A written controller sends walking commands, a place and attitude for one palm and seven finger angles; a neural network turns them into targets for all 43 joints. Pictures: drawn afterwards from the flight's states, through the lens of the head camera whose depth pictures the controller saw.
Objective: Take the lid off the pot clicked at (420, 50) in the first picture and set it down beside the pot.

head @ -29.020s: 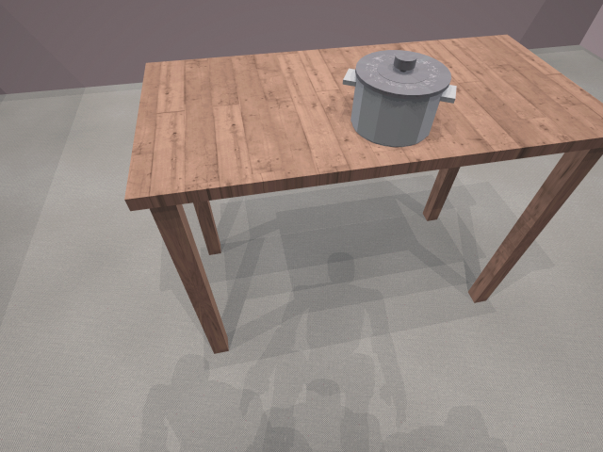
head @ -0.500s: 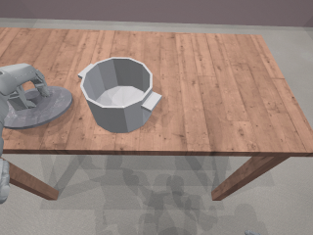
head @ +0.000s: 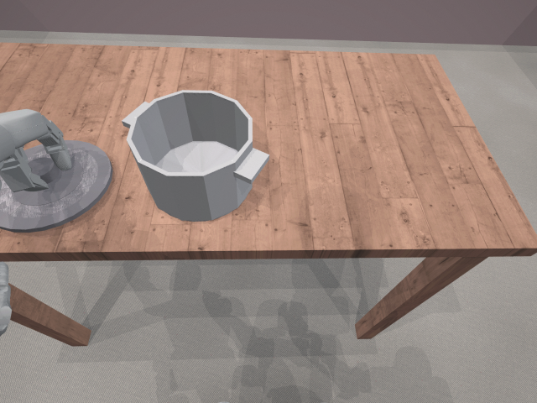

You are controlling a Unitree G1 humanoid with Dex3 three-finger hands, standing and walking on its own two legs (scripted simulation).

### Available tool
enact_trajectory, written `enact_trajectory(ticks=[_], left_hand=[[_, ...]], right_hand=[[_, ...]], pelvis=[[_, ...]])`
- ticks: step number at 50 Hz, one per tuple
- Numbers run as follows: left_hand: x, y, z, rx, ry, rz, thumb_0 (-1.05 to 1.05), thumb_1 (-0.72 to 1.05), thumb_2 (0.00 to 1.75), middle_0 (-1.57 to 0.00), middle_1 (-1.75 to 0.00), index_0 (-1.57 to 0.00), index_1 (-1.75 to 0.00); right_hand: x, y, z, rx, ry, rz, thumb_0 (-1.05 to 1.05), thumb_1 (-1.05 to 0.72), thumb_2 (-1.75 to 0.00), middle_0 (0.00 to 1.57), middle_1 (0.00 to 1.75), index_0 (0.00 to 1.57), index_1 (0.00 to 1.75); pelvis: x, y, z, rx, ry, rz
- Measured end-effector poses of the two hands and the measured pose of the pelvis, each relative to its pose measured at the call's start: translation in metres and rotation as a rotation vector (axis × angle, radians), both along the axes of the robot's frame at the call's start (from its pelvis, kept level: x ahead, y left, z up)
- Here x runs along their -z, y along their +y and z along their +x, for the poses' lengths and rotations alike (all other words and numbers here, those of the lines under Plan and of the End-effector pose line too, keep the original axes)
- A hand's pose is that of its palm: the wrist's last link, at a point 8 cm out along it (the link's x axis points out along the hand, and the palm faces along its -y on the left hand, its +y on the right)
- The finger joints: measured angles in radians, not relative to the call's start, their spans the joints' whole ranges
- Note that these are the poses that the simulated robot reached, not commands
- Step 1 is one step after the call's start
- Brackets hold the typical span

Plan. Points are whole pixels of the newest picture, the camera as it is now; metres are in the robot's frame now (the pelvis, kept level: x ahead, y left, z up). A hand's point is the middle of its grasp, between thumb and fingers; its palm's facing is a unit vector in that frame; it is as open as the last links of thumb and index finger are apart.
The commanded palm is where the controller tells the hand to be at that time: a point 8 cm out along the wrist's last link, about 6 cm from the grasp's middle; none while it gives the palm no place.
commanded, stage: open the fingers wide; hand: left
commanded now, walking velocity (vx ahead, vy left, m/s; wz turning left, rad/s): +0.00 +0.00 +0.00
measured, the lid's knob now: (41, 171) +0.44 +0.34 +0.07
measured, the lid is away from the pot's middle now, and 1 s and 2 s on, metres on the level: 0.23 0.23 0.23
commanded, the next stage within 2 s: raise the empty hand in 1.14 s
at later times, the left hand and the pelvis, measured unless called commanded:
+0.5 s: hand (29, 177) +0.41 +0.34 +0.09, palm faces -0.44 -0.09 -0.89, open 7.3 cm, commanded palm +0.43 +0.34 +0.15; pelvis -0.01 +0.00 +0.00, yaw +0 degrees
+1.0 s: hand (35, 168) +0.43 +0.34 +0.09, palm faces -0.41 -0.10 -0.91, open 10.6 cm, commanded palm +0.43 +0.34 +0.15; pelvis +0.01 +0.00 +0.00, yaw +0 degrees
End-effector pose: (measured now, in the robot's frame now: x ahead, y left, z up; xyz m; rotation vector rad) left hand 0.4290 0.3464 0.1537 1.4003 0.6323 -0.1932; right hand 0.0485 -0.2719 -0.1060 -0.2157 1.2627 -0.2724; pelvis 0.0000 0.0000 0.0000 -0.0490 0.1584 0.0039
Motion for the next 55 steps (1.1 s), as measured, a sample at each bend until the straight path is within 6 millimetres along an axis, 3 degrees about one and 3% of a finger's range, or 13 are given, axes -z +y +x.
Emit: enact_trajectory(ticks=[12,27,35,46,55], left_hand=[[0.007,-0.004,-0.011,0.114,-0.076,0.036,-0.01,0.27,0.79,-0.8,-0.91,-0.71,-0.88],[0.005,-0.007,-0.012,0.115,-0.074,0.044,0.0,0.3,0.76,-0.69,-0.94,-0.63,-0.92],[0.004,-0.007,-0.007,0.114,-0.091,0.036,0.01,0.24,0.72,-0.58,-0.93,-0.56,-0.92],[0.005,-0.007,0.001,0.112,-0.095,0.037,0.0,0.08,0.67,-0.42,-0.89,-0.42,-0.89],[0.003,-0.009,-0.001,0.111,-0.108,0.029,0.0,0.0,0.67,-0.38,-0.85,-0.38,-0.85]], right_hand=[[0.003,0.002,-0.015,0.019,0.054,-0.012,0.01,-0.9,-0.9,0.2,0.3,0.2,0.3],[0.001,0.009,0.013,-0.015,-0.008,-0.006,0.01,-0.9,-0.9,0.2,0.3,0.2,0.3],[0.0,0.009,0.022,-0.019,-0.015,-0.003,0.01,-0.9,-0.9,0.2,0.3,0.2,0.3],[0.0,0.008,0.019,-0.003,0.012,0.007,0.01,-0.9,-0.9,0.2,0.3,0.2,0.3],[0.002,0.009,0.021,0.002,0.016,0.024,0.01,-0.9,-0.9,0.2,0.3,0.2,0.3]], pelvis=[[0.002,0.002,-0.006,0.004,0.012,-0.005],[0.0,0.004,-0.005,-0.003,0.003,-0.002],[0.0,0.004,-0.001,-0.001,0.008,-0.001],[-0.001,0.004,0.004,0.003,0.017,-0.002],[-0.002,0.003,0.007,0.007,0.016,0.0]])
